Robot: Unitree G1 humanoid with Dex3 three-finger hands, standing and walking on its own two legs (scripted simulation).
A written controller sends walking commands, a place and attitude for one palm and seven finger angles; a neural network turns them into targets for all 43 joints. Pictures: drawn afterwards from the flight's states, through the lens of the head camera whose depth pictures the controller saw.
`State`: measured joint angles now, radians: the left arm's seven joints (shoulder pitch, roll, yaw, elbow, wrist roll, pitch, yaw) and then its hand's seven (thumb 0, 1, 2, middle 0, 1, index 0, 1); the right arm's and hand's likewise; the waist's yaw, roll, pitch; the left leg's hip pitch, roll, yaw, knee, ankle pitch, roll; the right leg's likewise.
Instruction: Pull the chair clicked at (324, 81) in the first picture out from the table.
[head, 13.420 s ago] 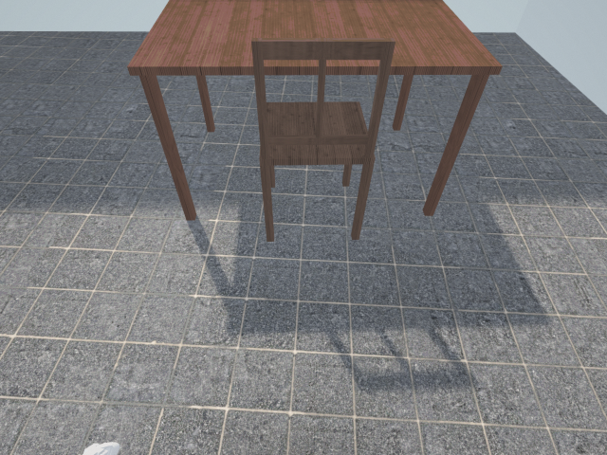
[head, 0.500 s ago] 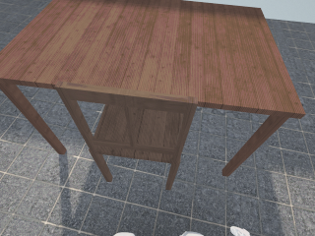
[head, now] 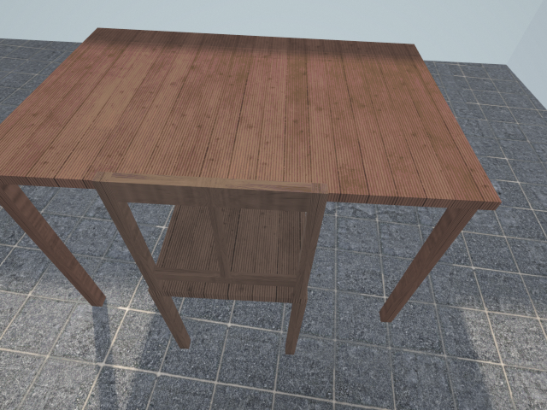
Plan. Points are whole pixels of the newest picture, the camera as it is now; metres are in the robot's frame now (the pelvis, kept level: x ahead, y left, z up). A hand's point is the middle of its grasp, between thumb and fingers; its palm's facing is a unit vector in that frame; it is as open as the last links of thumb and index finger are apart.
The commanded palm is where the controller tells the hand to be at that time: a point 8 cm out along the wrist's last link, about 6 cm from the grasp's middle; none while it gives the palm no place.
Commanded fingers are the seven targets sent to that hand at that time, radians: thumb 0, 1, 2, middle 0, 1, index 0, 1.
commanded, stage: look again from close up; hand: left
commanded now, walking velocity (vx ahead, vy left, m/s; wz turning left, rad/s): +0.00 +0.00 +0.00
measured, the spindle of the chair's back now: (220, 243) +0.45 +0.13 -0.10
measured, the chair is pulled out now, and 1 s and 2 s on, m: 0.00 0.00 0.00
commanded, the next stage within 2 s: shuffle to correct the standing spot in 0.84 s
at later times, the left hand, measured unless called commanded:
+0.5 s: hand out of the picture +0.01 +0.19 -0.17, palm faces +0.00 -0.98 -0.18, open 7.4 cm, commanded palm none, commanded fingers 0.00 0.90 0.90 -0.20 -0.30 -0.20 -0.30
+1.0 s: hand out of the picture -0.01 +0.19 -0.17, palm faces +0.00 -0.98 -0.18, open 7.4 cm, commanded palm none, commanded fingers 0.00 0.90 0.90 -0.20 -0.30 -0.20 -0.30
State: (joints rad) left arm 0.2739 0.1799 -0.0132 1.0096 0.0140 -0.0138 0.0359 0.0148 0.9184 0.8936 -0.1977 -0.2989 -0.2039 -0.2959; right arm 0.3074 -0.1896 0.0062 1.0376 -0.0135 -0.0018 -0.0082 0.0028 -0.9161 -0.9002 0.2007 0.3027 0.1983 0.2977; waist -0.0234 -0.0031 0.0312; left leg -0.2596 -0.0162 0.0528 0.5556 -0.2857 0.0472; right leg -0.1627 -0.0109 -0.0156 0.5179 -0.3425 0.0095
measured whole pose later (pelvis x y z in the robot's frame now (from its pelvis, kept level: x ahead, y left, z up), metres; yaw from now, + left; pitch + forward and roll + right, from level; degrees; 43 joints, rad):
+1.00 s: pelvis +0.01 +0.02 +0.01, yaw +0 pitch -1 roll +0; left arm 0.32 0.17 -0.02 1.10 0.02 -0.01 0.04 0.01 0.91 0.89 -0.19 -0.30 -0.20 -0.30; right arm 0.26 -0.15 0.02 1.13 0.00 -0.03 -0.02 0.00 -0.91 -0.90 0.20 0.30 0.20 0.30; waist 0.00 -0.04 0.03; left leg -0.17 -0.05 0.07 0.42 -0.23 0.07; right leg -0.09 -0.05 0.00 0.41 -0.30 0.04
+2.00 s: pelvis -0.01 +0.01 +0.00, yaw -1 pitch -1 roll -1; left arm 0.28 0.20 0.01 0.98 0.02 0.00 0.04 0.01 0.91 0.89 -0.20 -0.30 -0.20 -0.30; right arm 0.24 -0.18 0.00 0.97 -0.02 0.00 -0.01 0.00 -0.94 -0.90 0.20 0.30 0.20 0.30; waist 0.00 0.02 0.02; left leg -0.27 -0.04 0.05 0.58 -0.29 0.07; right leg -0.19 -0.03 -0.05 0.54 -0.34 0.01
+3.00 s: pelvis +0.01 +0.01 +0.01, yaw -2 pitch -1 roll +0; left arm 0.30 0.16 -0.01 1.10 0.02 -0.01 0.04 0.01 0.91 0.89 -0.20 -0.30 -0.20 -0.30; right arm 0.25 -0.16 0.01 1.13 0.00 -0.03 -0.02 0.01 -0.92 -0.90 0.20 0.30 0.20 0.30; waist 0.01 -0.03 0.03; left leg -0.17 -0.06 0.07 0.42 -0.24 0.07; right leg -0.11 -0.05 -0.04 0.43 -0.30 0.03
